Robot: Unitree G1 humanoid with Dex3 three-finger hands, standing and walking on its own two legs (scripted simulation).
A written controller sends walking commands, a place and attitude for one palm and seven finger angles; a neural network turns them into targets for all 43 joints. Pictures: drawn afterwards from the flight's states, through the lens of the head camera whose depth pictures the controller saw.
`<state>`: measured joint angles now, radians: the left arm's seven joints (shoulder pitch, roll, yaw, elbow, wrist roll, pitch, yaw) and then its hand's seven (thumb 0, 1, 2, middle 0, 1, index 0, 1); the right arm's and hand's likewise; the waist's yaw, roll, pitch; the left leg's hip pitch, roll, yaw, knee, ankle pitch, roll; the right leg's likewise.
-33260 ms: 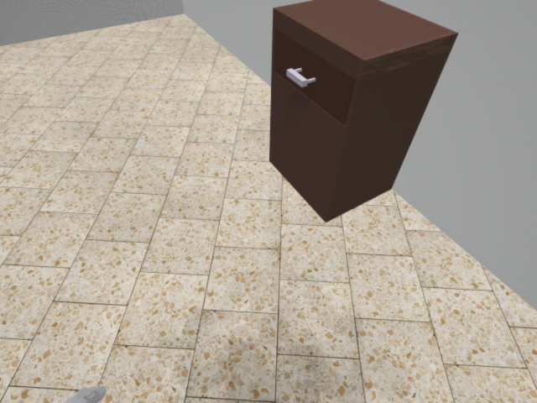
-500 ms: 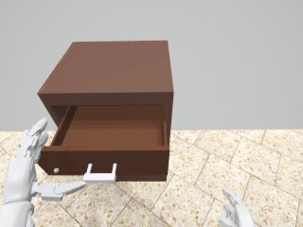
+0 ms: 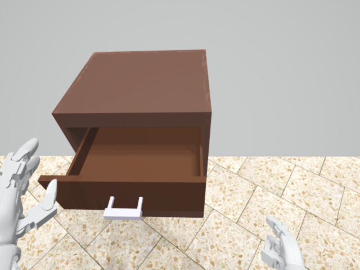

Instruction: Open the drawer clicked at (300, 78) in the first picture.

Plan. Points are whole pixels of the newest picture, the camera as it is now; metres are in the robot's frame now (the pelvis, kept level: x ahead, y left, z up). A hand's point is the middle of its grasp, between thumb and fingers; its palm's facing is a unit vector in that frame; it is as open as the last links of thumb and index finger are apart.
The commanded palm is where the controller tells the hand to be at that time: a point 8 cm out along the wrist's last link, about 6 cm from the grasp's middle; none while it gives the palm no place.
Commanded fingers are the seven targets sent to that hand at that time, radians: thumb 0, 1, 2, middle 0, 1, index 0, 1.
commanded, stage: draw the hand back to the body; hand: left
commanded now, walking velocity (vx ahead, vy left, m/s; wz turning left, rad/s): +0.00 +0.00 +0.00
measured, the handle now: (124, 207) +0.31 +0.22 -0.13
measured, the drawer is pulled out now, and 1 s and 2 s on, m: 0.21 0.21 0.21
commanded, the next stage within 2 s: step back with the hand held close in 0.16 s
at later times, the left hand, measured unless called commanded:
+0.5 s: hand (53, 203) +0.18 +0.24 +0.15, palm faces +0.28 -0.81 -0.51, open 7.4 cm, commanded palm +0.12 +0.28 +0.17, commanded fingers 0.00 0.90 0.90 -0.20 -0.30 -0.20 -0.30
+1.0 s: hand (14, 244) +0.11 +0.26 +0.15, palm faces +0.31 -0.81 -0.50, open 7.4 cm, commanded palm +0.05 +0.30 +0.17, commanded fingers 0.00 0.90 0.90 -0.20 -0.30 -0.20 -0.30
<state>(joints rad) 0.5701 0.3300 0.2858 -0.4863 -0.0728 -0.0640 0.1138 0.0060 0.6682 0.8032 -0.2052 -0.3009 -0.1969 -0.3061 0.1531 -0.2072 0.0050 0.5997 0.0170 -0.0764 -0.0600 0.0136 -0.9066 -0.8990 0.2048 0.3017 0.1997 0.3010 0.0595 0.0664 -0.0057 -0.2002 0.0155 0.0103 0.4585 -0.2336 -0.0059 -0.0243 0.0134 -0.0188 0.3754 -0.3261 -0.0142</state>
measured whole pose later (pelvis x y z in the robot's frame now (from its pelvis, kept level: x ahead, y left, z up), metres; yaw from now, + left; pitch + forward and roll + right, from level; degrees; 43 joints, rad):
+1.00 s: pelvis -0.08 +0.02 -0.01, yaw +1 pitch +3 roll -3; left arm 0.67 0.42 0.40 -0.68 -0.06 -0.19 0.14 0.01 0.89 0.90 -0.22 -0.30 -0.21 -0.31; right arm 0.14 -0.19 0.00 0.54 0.02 -0.05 -0.06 0.01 -0.91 -0.90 0.21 0.30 0.20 0.30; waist 0.00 0.03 0.06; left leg -0.48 0.03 -0.02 0.59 -0.16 0.02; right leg -0.31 0.03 -0.05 0.54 -0.28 0.00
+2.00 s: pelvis -0.21 -0.01 +0.00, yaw -3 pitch +4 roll -1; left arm 0.64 0.46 0.37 -0.69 -0.07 -0.14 0.13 0.02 0.89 0.90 -0.21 -0.30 -0.21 -0.31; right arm 0.10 -0.16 -0.01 0.57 -0.01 -0.07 -0.02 0.01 -0.91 -0.90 0.21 0.30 0.20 0.30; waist -0.02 -0.05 0.06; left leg -0.40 0.01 0.02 0.45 -0.12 0.02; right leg -0.42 0.07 0.02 0.81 -0.47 0.01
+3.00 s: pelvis -0.31 -0.01 +0.00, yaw +0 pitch +0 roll -1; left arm 0.64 0.38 0.33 -0.59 -0.04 -0.15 0.16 0.01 0.89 0.90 -0.22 -0.30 -0.21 -0.31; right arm 0.20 -0.18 0.02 0.59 0.01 -0.07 -0.04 0.01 -0.90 -0.90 0.21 0.30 0.20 0.30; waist 0.00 -0.01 0.06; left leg -0.21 0.02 0.03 0.44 -0.22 0.01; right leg -0.20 0.01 -0.09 0.38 -0.18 -0.02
